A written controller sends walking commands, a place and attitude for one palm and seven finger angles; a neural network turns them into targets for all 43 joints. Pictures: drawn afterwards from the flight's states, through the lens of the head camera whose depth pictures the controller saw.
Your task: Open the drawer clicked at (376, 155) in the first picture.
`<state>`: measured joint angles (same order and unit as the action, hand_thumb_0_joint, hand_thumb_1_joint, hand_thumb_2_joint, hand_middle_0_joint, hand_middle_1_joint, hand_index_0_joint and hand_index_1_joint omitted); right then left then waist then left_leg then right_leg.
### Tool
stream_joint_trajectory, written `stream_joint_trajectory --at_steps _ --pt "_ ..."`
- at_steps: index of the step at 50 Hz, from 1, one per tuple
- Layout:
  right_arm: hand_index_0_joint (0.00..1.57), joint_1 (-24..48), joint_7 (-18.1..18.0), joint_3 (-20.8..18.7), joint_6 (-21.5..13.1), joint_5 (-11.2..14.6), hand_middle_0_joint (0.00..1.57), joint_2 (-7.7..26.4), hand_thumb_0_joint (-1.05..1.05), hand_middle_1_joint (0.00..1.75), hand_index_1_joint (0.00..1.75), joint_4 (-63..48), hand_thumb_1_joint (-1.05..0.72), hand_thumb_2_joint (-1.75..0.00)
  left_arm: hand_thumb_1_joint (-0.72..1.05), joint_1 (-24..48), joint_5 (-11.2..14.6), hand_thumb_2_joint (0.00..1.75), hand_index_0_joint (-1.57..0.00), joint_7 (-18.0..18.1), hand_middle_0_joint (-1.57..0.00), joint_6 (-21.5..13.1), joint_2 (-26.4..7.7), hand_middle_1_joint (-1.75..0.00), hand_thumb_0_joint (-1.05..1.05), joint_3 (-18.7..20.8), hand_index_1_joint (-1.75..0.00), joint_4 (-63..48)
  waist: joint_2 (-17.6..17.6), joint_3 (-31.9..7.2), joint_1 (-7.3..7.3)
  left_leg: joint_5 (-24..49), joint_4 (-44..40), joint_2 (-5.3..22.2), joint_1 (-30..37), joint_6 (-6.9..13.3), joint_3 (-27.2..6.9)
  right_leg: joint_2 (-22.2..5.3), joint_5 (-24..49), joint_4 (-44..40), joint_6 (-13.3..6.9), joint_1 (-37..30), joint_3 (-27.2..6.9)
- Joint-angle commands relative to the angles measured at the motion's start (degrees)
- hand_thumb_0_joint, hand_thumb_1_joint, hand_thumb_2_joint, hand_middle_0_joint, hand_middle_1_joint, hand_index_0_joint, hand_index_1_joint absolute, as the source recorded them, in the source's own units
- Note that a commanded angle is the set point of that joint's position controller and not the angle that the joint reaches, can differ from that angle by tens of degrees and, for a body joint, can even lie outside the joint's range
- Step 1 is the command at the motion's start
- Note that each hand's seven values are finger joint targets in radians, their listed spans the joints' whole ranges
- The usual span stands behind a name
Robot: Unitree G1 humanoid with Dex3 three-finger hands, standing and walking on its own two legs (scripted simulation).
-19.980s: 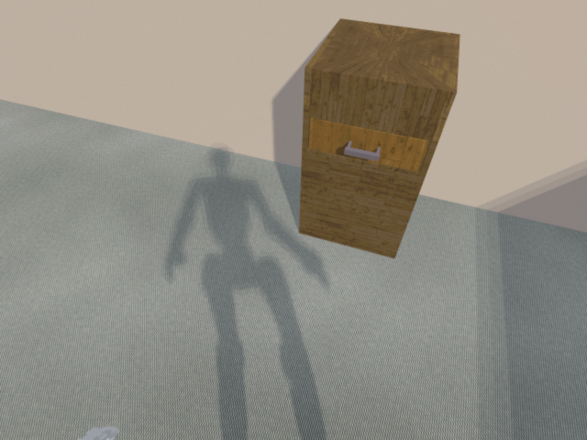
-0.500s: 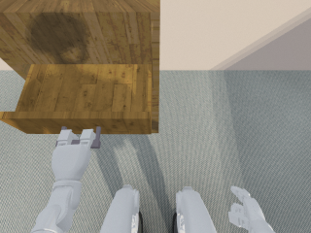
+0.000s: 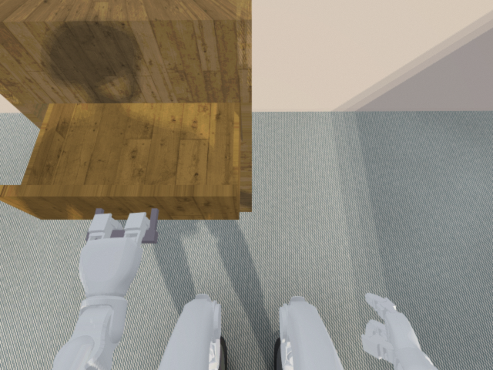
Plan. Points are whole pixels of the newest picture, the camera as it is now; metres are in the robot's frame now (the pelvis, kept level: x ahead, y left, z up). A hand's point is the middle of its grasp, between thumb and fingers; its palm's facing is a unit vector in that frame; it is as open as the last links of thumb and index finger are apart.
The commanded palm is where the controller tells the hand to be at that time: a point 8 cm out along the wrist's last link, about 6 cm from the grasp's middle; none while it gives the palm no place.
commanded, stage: pull the drawer open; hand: left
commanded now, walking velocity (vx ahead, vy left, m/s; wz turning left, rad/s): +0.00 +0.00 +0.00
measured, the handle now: (124, 225) +0.35 +0.23 -0.06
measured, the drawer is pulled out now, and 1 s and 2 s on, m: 0.18 0.21 0.23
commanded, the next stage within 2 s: none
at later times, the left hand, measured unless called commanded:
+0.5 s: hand (126, 272) +0.27 +0.22 -0.08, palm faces -0.07 -0.07 -1.00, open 5.8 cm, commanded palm +0.23 +0.22 -0.04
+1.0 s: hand (125, 280) +0.26 +0.22 -0.08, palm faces -0.07 -0.07 -0.99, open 5.8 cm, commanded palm +0.21 +0.23 -0.04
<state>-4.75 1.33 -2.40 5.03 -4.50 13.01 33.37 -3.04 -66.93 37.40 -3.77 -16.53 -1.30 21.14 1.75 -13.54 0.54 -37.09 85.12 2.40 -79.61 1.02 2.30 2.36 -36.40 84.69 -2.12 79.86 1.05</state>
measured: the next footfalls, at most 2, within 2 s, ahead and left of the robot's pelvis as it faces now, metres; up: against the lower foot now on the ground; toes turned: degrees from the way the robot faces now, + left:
none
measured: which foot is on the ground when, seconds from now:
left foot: down 0.00-1.00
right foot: down 0.00-1.00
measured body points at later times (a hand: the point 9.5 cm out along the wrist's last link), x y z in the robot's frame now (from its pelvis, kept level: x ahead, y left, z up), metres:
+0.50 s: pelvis +0.00 +0.00 +0.00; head +0.15 -0.01 +0.42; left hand +0.27 +0.22 -0.03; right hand +0.19 -0.24 -0.14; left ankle +0.02 +0.11 -0.57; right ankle +0.02 -0.10 -0.57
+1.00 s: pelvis +0.00 +0.00 +0.00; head +0.15 -0.02 +0.42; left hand +0.26 +0.22 -0.03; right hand +0.19 -0.24 -0.14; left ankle +0.02 +0.11 -0.57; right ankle +0.02 -0.10 -0.57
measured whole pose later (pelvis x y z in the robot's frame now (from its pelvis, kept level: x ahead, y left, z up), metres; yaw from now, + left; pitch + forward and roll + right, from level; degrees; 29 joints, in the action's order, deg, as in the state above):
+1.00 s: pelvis +0.00 +0.00 +0.00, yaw +0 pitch +32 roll +0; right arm -3.5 0.8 -2.2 4.7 -5.0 12.8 32.9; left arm -8.6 -67.0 38.0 -5.8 -16.3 -0.8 17.4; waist 1.6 -13.6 -0.1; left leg -37.2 85.7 2.4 -80.1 0.8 2.6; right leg 2.4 -36.6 85.8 -2.3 80.7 0.7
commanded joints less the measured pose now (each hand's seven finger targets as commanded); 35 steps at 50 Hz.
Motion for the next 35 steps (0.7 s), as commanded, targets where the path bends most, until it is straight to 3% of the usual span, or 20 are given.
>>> stream_joint_trajectory --at_steps 1,2,4,10,12,14,16,19,21,24,28,32,35 --pt "0.20 -0.6 -0.7 -2.5 -2.3 0.0 0.20 7.2 0.00 0.30 0.30 -6.3 -0.90 -0.90 0.90 -9.8 1.2 0.90 -0.40 2.7 -0.40 0.1 -8.2 -1.35 0.00 5.3 -1.35 -5.7 -2.4 -23.2 -3.35 23.2 -8.1 -3.0 17.7 0.9 -2.4 0.2 29.2 -10.3 -1.7 -18.6 -2.0" --pt "0.20 -0.6 -0.6 -2.3 -2.2 0.0 0.20 7.1 0.00 0.30 0.30 -6.5 -0.90 -0.90 0.90 -10.6 1.1 0.90 -0.40 2.8 -0.40 -0.1 -8.1 -1.35 0.00 5.4 -1.35 -6.0 -1.8 -24.6 -3.77 23.3 -8.2 -3.1 17.9 0.8 -2.2 0.1 28.8 -9.8 -1.6 -18.8 -1.9" --pt "0.20 -0.5 -0.7 -2.4 -2.3 0.0 0.20 7.1 0.00 0.30 0.30 -6.3 -0.90 -0.90 0.90 -10.5 1.1 0.90 -0.40 2.8 -0.40 -0.1 -7.5 -1.35 0.00 4.7 -1.35 -6.1 -2.5 -24.1 -3.29 22.9 -7.9 -3.1 17.8 0.9 -2.1 0.1 29.2 -10.3 -1.5 -18.6 -2.3" --pt "0.20 -0.4 -0.7 -2.3 -2.5 -0.1 0.20 6.9 0.00 0.30 0.30 -6.6 -0.90 -0.90 0.90 -13.2 1.5 0.90 -0.40 2.9 -0.40 -0.3 -7.7 -1.35 0.00 5.4 -1.35 -6.0 -2.9 -23.6 -3.75 22.5 -7.9 -3.3 16.9 0.8 -2.1 0.2 29.9 -10.1 -1.6 -19.8 -2.8" --pt "0.20 -0.1 -0.7 -2.3 -2.4 -0.1 0.20 7.0 0.00 0.30 0.30 -6.7 -0.90 -0.90 0.90 -12.5 1.1 0.90 -0.40 3.2 -0.40 -0.5 -8.1 -1.35 0.00 5.6 -1.35 -7.8 -1.2 -25.3 -3.99 24.2 -7.9 -3.1 18.5 0.7 -2.2 0.0 30.3 -9.5 -1.7 -18.8 -2.2" --pt "0.20 0.0 -0.7 -2.3 -2.3 -0.2 0.20 7.0 0.00 0.30 0.30 -6.8 -0.90 -0.90 0.90 -13.0 1.2 0.90 -0.40 3.0 -0.40 -0.2 -7.0 -1.35 0.00 4.5 -1.35 -7.2 -3.2 -23.8 -3.29 23.0 -8.0 -3.1 17.9 0.8 -2.3 0.1 30.1 -10.3 -1.6 -18.8 -2.8" --pt "0.20 -0.1 -0.7 -2.3 -2.5 -0.2 0.20 7.0 0.00 0.30 0.30 -6.9 -0.90 -0.90 0.90 -13.0 1.3 0.90 -0.40 3.1 -0.40 -0.1 -7.8 -1.35 0.00 5.4 -1.35 -7.5 -1.9 -23.6 -3.71 23.7 -8.1 -3.0 18.0 0.8 -2.6 0.2 29.9 -9.9 -1.8 -18.6 -2.2" --pt "0.20 0.2 -0.8 -2.2 -2.3 -0.2 0.20 7.0 0.00 0.30 0.30 -7.0 -0.90 -0.90 0.90 -12.8 1.1 0.90 -0.40 3.0 -0.40 -0.2 -7.0 -1.35 0.00 4.3 -1.35 -7.5 -2.6 -23.3 -3.21 22.3 -8.0 -3.0 18.0 0.8 -2.4 0.1 28.6 -10.4 -1.6 -17.8 -2.5" --pt "0.20 0.0 -0.9 -2.2 -2.5 -0.2 0.20 6.9 0.00 0.30 0.30 -7.1 -0.90 -0.90 0.90 -13.7 1.4 0.90 -0.40 3.1 -0.40 -0.3 -7.8 -1.35 0.00 5.3 -1.35 -7.5 -2.1 -23.7 -3.77 23.3 -8.1 -3.1 17.7 0.8 -2.5 0.0 29.5 -9.9 -1.8 -18.8 -1.9" --pt "0.20 0.1 -0.9 -2.1 -2.4 -0.3 0.20 6.9 0.00 0.30 0.30 -7.0 -0.90 -0.90 0.90 -13.6 1.0 0.90 -0.40 3.1 -0.40 -0.5 -6.9 -1.35 0.00 4.2 -1.35 -8.1 -2.4 -24.5 -3.45 23.0 -8.0 -3.1 18.4 0.8 -2.4 0.0 29.5 -10.0 -1.6 -18.3 -2.6" --pt "0.20 0.2 -1.0 -2.1 -2.5 -0.2 0.20 6.8 0.00 0.30 0.30 -7.0 -0.90 -0.90 0.90 -14.8 1.3 0.90 -0.40 3.0 -0.40 -0.7 -7.1 -1.35 0.00 4.7 -1.35 -7.5 -2.4 -23.2 -3.64 22.4 -7.9 -3.1 17.8 0.8 -2.2 0.0 29.6 -10.4 -1.7 -18.6 -2.8" --pt "0.20 0.5 -1.0 -1.9 -2.6 -0.3 0.20 6.6 0.00 0.30 0.30 -7.2 -0.90 -0.90 0.90 -16.8 1.3 0.90 -0.40 3.2 -0.40 -1.3 -7.9 -1.35 0.00 5.7 -1.35 -8.6 -2.0 -24.6 -4.41 23.0 -7.9 -3.3 17.3 0.6 -2.2 -0.1 30.5 -9.7 -1.8 -19.6 -3.1" --pt "0.20 0.7 -1.0 -2.1 -2.6 -0.4 0.20 6.7 0.00 0.30 0.30 -7.0 -0.90 -0.90 0.90 -15.7 1.3 0.90 -0.40 3.2 -0.40 -1.2 -7.6 -1.35 0.00 5.5 -1.35 -8.3 -2.9 -22.8 -3.68 21.3 -7.6 -3.2 16.9 0.8 -2.2 0.0 29.1 -10.4 -1.7 -18.4 -3.5"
